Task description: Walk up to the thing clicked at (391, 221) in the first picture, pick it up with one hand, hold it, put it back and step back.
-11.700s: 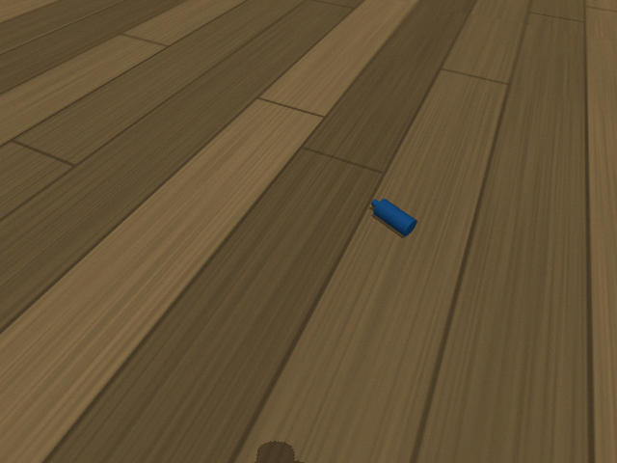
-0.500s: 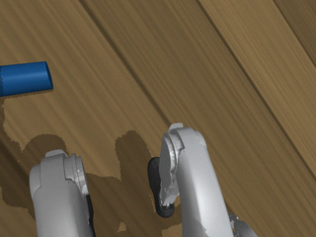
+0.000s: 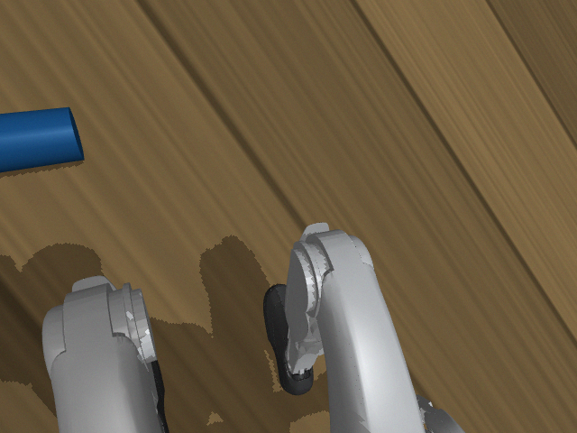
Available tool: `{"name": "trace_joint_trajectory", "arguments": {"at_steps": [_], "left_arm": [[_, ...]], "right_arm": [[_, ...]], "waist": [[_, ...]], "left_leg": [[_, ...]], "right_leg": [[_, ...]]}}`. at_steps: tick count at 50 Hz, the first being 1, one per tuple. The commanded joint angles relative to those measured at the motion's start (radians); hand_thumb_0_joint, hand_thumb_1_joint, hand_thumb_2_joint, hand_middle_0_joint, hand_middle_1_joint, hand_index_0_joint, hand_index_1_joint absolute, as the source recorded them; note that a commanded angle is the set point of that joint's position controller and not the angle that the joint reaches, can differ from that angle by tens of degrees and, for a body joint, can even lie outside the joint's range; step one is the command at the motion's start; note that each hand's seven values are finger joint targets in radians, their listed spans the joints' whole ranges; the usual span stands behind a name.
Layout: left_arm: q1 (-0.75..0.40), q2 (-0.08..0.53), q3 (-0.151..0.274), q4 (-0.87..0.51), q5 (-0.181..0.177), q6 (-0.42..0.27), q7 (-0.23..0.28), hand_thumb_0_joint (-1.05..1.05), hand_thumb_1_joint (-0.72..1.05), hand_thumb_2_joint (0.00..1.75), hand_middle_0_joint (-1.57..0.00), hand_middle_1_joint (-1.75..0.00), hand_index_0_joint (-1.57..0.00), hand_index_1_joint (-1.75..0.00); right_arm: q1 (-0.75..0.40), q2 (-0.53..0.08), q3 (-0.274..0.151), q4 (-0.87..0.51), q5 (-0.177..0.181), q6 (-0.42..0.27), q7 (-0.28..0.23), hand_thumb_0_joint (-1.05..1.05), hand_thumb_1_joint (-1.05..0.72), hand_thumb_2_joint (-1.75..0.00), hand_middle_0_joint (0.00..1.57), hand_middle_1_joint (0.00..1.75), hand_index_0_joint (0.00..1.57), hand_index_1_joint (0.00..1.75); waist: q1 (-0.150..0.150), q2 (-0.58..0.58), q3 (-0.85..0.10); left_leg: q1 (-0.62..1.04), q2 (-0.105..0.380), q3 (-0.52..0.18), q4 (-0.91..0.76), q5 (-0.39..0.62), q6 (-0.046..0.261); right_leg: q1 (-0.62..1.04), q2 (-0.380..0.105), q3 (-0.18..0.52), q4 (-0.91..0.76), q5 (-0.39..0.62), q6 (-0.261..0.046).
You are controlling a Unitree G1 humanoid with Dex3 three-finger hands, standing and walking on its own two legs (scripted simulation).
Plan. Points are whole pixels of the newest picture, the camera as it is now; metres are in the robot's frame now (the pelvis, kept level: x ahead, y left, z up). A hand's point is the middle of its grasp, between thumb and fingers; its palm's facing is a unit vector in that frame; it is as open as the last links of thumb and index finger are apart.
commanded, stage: rise first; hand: left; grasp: from above
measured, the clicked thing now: out of the picture +0.53 +0.30 -0.29
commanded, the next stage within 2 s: approach in 0.82 s
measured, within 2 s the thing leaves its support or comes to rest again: neither
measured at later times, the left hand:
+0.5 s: hand out of the picture +0.49 +0.31 -0.17, palm faces -0.45 -0.08 -0.89, open 14.0 cm
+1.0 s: hand out of the picture +0.49 +0.31 -0.17, palm faces -0.44 -0.07 -0.90, open 13.9 cm
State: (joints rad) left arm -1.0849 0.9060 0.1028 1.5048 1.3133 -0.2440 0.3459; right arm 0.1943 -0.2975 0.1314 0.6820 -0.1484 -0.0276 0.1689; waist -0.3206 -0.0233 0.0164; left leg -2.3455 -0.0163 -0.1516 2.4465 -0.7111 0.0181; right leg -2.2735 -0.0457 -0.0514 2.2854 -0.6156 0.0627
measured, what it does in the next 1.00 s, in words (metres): stands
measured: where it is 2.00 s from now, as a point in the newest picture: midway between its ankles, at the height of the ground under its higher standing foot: (224, 388)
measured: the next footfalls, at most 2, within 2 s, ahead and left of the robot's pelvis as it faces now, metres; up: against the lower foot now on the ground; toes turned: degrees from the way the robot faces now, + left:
none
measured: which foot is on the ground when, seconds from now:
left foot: down 0.00-1.00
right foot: down 0.00-1.00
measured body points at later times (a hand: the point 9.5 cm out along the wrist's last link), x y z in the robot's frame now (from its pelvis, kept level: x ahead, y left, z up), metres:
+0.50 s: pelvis +0.00 +0.00 +0.00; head +0.26 +0.09 +0.36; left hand +0.51 +0.32 -0.12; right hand +0.03 -0.27 -0.08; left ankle +0.06 +0.12 -0.29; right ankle +0.12 -0.14 -0.29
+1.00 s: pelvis +0.00 +0.00 +0.00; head +0.26 +0.09 +0.36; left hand +0.51 +0.32 -0.12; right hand +0.03 -0.27 -0.07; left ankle +0.06 +0.12 -0.29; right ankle +0.12 -0.14 -0.29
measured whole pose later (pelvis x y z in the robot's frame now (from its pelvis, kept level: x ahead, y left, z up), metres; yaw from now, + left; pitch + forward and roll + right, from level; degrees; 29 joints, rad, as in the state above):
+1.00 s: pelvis +0.00 +0.00 +0.00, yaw +0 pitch +34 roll -12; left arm -1.08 0.89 0.10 1.47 1.32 -0.24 0.34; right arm 0.21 -0.30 0.13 0.66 -0.14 -0.03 0.17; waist -0.32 -0.02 0.01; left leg -2.35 -0.02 -0.16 2.44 -0.70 0.01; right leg -2.27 -0.04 -0.06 2.28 -0.61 0.06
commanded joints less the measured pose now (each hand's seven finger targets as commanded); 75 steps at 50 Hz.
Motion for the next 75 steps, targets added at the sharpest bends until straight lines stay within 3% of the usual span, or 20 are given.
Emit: {"name": "trace_joint_trajectory", "arguments": {"at_steps": [1,5,15,16,19,23,30,33,34,38,44,48,52,57,58,63,65,72,74,75], "left_arm": [[-0.301,0.249,0.025,-0.147,-0.012,0.002,0.030,0.00,-0.55,1.02,-0.08,-1.03,-0.07,-1.04],[-0.338,0.232,0.024,-0.183,-0.022,-0.002,0.030,0.00,-0.55,1.02,-0.09,-1.02,-0.08,-1.02],[-0.312,0.217,0.014,-0.148,-0.019,0.005,0.034,0.00,-0.55,1.02,-0.08,-1.03,-0.07,-1.04],[-0.313,0.246,0.028,-0.145,-0.017,0.006,0.039,0.00,-0.56,1.03,-0.08,-1.02,-0.07,-1.03],[-0.324,0.222,0.013,-0.127,-0.013,0.009,0.031,0.00,-0.55,1.03,-0.08,-1.03,-0.08,-1.04],[-0.337,0.261,0.032,-0.150,-0.018,0.008,0.036,0.00,-0.54,1.01,-0.08,-1.03,-0.08,-1.03],[-0.325,0.234,0.013,-0.161,-0.023,0.018,0.018,0.00,-0.53,1.00,-0.08,-1.05,-0.09,-1.04],[-0.307,0.240,0.015,-0.147,-0.028,0.018,0.012,0.00,-0.53,1.01,-0.08,-1.04,-0.09,-1.04],[-0.309,0.212,0.003,-0.148,-0.030,0.016,0.008,0.00,-0.53,1.00,-0.08,-1.05,-0.09,-1.04],[-0.339,0.232,0.012,-0.216,-0.028,0.004,0.010,0.00,-0.53,1.00,-0.07,-1.06,-0.08,-1.05],[-0.321,0.230,0.020,-0.156,-0.021,0.006,0.021,0.00,-0.54,1.01,-0.08,-1.03,-0.08,-1.03],[-0.317,0.241,0.021,-0.201,-0.017,0.007,0.028,0.00,-0.52,1.06,-0.07,-1.04,-0.08,-1.04],[-0.394,0.113,-0.046,-0.181,-0.042,0.018,0.023,0.00,-0.52,1.02,-0.06,-1.03,-0.07,-1.02],[-0.516,0.055,-0.097,-0.140,-0.034,0.032,0.034,0.00,-0.52,1.02,-0.06,-1.03,-0.08,-1.02],[-0.550,0.061,-0.101,-0.142,-0.031,0.036,0.040,0.00,-0.52,1.02,-0.06,-1.03,-0.07,-1.02],[-0.539,0.141,-0.061,-0.029,0.017,0.097,0.068,0.00,-0.54,1.03,-0.07,-1.01,-0.07,-1.01],[-0.515,0.181,-0.044,-0.035,0.022,0.127,0.073,0.00,-0.56,1.05,-0.07,-1.01,-0.07,-1.02],[-0.340,0.203,-0.022,-0.050,-0.047,0.195,0.005,0.00,-0.58,1.05,-0.07,-1.02,-0.06,-1.03],[-0.289,0.212,0.000,-0.078,-0.066,0.186,-0.025,0.00,-0.57,1.04,-0.07,-1.02,-0.06,-1.02],[-0.286,0.246,0.038,-0.118,-0.073,0.174,-0.036,0.00,-0.57,1.04,-0.07,-1.02,-0.07,-1.03]], "right_arm": [[0.234,-0.286,-0.084,0.007,-0.005,0.003,-0.014,0.00,-0.91,-0.90,0.20,0.30,0.20,0.30],[0.230,-0.289,-0.088,0.003,-0.005,0.001,-0.015,0.00,-0.90,-0.90,0.20,0.30,0.20,0.30],[0.229,-0.280,-0.086,-0.006,0.001,0.002,-0.012,0.00,-0.90,-0.90,0.20,0.30,0.20,0.30],[0.227,-0.286,-0.086,-0.004,0.002,0.002,-0.015,0.00,-0.90,-0.90,0.20,0.30,0.20,0.30],[0.232,-0.283,-0.082,-0.004,-0.002,-0.005,-0.015,0.00,-0.90,-0.90,0.20,0.30,0.20,0.30],[0.234,-0.286,-0.082,-0.005,-0.001,-0.010,-0.017,0.00,-0.90,-0.90,0.20,0.30,0.20,0.30],[0.241,-0.280,-0.083,-0.004,0.002,-0.004,-0.015,0.00,-0.90,-0.90,0.20,0.30,0.20,0.30],[0.235,-0.284,-0.079,-0.008,0.003,-0.002,-0.015,0.00,-0.90,-0.90,0.20,0.30,0.20,0.30],[0.233,-0.281,-0.082,-0.006,0.003,-0.001,-0.015,0.00,-0.90,-0.90,0.20,0.30,0.20,0.30],[0.240,-0.282,-0.083,-0.008,0.004,0.002,-0.015,0.00,-0.90,-0.90,0.20,0.30,0.20,0.30],[0.239,-0.289,-0.083,-0.016,0.001,-0.001,-0.017,0.00,-0.90,-0.90,0.20,0.30,0.20,0.30],[0.235,-0.284,-0.087,-0.018,0.006,-0.001,-0.017,0.00,-0.89,-0.89,0.20,0.30,0.20,0.30],[0.246,-0.277,-0.091,0.003,0.006,-0.005,-0.020,0.00,-0.89,-0.89,0.20,0.30,0.20,0.30],[0.265,-0.284,-0.079,0.019,-0.002,-0.013,-0.028,0.00,-0.89,-0.89,0.20,0.30,0.20,0.30],[0.255,-0.286,-0.077,0.019,-0.003,-0.014,-0.032,0.00,-0.89,-0.89,0.20,0.30,0.20,0.30],[0.265,-0.289,-0.052,-0.008,-0.009,-0.016,-0.032,0.00,-0.89,-0.89,0.20,0.30,0.20,0.30],[0.247,-0.291,-0.045,-0.027,-0.003,-0.013,-0.035,0.00,-0.89,-0.89,0.20,0.30,0.20,0.30],[0.229,-0.285,-0.036,-0.067,0.024,0.009,-0.032,0.00,-0.89,-0.89,0.20,0.30,0.20,0.30],[0.221,-0.303,-0.047,-0.091,0.027,0.014,-0.036,0.00,-0.89,-0.89,0.20,0.30,0.20,0.30],[0.221,-0.314,-0.051,-0.101,0.026,0.017,-0.038,0.00,-0.89,-0.89,0.20,0.30,0.20,0.30]], "waist": [[-0.017,0.427,-0.680],[-0.033,0.429,-0.682],[-0.022,0.417,-0.683],[-0.013,0.404,-0.681],[-0.040,0.384,-0.649],[-0.028,0.388,-0.663],[-0.028,0.408,-0.694],[-0.025,0.410,-0.653],[-0.025,0.407,-0.660],[-0.021,0.429,-0.725],[-0.036,0.396,-0.643],[-0.007,0.457,-0.723],[-0.072,0.421,-0.673],[-0.119,0.430,-0.642],[-0.115,0.439,-0.653],[-0.111,0.446,-0.655],[-0.080,0.479,-0.705],[-0.038,0.378,-0.706],[-0.036,0.341,-0.666],[-0.041,0.334,-0.660]], "left_leg": [[0.565,-0.003,0.080,-0.295,0.241,-0.006],[0.575,0.001,0.073,-0.292,0.235,-0.006],[0.546,-0.002,0.081,-0.302,0.216,-0.003],[0.542,-0.004,0.082,-0.302,0.211,-0.002],[0.528,-0.003,0.085,-0.288,0.207,0.002],[0.517,-0.004,0.091,-0.285,0.205,0.003],[0.545,-0.002,0.091,-0.289,0.243,-0.002],[0.524,-0.003,0.086,-0.297,0.216,-0.004],[0.538,-0.001,0.082,-0.302,0.205,-0.005],[0.568,-0.001,0.082,-0.297,0.243,-0.007],[0.529,-0.006,0.079,-0.295,0.209,-0.004],[0.582,-0.003,0.081,-0.312,0.226,-0.010],[0.572,0.001,0.074,-0.305,0.221,-0.006],[0.571,0.003,0.068,-0.304,0.201,-0.009],[0.575,0.004,0.064,-0.309,0.192,-0.010],[0.545,-0.003,0.083,-0.300,0.222,-0.006],[0.561,-0.002,0.090,-0.302,0.257,-0.006],[0.447,-0.003,0.107,-0.303,0.250,0.013],[0.422,-0.006,0.107,-0.297,0.232,0.011],[0.424,-0.005,0.105,-0.291,0.235,0.009]], "right_leg": [[0.331,0.046,-0.122,-0.170,0.206,-0.092],[0.315,0.044,-0.126,-0.174,0.204,-0.089],[0.327,0.051,-0.126,-0.178,0.187,-0.094],[0.322,0.048,-0.123,-0.182,0.185,-0.093],[0.320,0.050,-0.120,-0.185,0.184,-0.090],[0.341,0.048,-0.117,-0.191,0.181,-0.090],[0.355,0.052,-0.120,-0.183,0.208,-0.093],[0.336,0.049,-0.122,-0.183,0.181,-0.095],[0.320,0.050,-0.123,-0.183,0.174,-0.096],[0.357,0.050,-0.124,-0.179,0.206,-0.094],[0.313,0.046,-0.126,-0.187,0.176,-0.095],[0.330,0.047,-0.123,-0.177,0.190,-0.099],[0.290,0.049,-0.130,-0.188,0.199,-0.096],[0.267,0.049,-0.134,-0.191,0.196,-0.096],[0.255,0.050,-0.134,-0.185,0.191,-0.098],[0.299,0.050,-0.127,-0.180,0.215,-0.097],[0.325,0.053,-0.123,-0.173,0.237,-0.100],[0.434,0.062,-0.107,-0.182,0.217,-0.094],[0.422,0.057,-0.108,-0.197,0.187,-0.099],[0.428,0.055,-0.108,-0.198,0.182,-0.100]]}}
